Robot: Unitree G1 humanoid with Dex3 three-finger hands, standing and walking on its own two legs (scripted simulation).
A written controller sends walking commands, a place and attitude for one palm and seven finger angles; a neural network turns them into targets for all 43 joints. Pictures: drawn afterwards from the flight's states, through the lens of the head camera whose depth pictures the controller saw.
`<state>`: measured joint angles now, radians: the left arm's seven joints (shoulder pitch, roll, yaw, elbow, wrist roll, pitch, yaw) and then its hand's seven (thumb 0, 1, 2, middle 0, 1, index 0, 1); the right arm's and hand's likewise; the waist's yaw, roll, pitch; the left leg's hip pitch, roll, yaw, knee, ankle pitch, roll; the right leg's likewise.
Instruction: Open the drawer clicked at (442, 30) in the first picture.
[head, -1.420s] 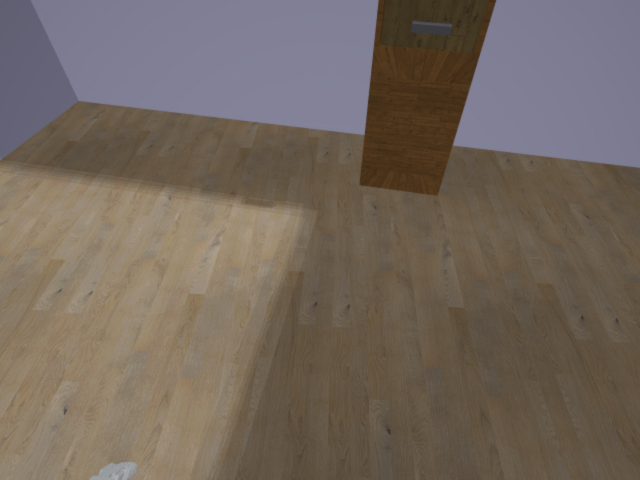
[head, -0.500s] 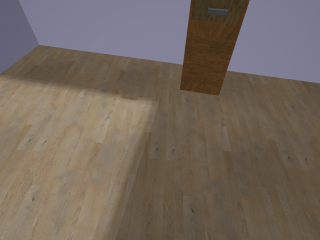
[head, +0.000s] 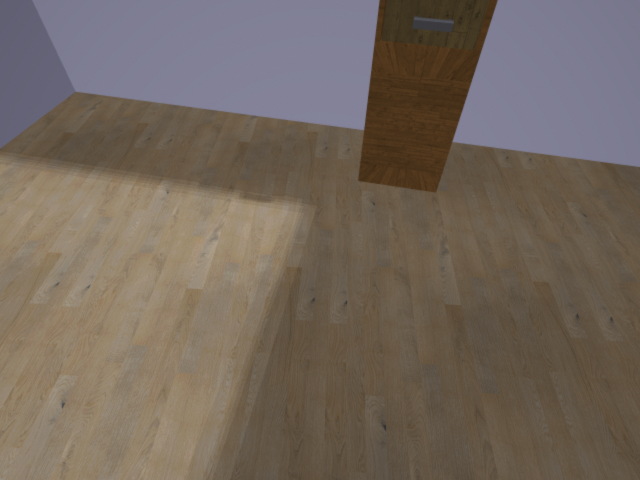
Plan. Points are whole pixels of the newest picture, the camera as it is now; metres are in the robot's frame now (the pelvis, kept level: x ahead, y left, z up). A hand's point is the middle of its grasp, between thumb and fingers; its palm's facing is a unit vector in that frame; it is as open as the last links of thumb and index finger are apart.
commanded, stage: look at it before walking up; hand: left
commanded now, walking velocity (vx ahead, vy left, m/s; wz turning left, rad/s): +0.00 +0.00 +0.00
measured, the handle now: (432, 22) +1.53 -0.30 -0.01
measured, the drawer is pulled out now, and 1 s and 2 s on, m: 0.00 0.00 0.00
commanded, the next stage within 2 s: walk to a spot facing it in 0.02 s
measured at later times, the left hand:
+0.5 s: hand out of the picture +0.09 +0.16 -0.18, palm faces -0.16 -0.96 -0.23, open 7.4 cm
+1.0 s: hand (251, 427) +0.24 +0.13 -0.19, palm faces -0.25 -0.95 -0.17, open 7.4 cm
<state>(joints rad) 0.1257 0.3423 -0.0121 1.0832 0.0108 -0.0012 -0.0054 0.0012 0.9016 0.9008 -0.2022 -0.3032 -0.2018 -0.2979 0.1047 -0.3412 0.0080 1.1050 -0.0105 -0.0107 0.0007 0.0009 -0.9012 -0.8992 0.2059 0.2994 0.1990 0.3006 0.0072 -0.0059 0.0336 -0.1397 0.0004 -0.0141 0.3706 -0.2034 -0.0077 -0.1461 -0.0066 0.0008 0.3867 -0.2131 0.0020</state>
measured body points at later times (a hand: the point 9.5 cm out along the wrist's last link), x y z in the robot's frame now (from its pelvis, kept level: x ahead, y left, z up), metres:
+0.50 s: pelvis +0.05 -0.04 -0.02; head +0.06 -0.06 +0.42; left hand +0.10 +0.21 -0.16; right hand +0.01 -0.30 -0.18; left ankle +0.00 +0.12 -0.74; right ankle +0.05 -0.13 -0.75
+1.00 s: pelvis +0.25 -0.06 -0.02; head +0.28 -0.05 +0.43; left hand +0.25 +0.18 -0.18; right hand +0.31 -0.31 -0.15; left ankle +0.39 +0.00 -0.74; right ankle +0.05 -0.12 -0.74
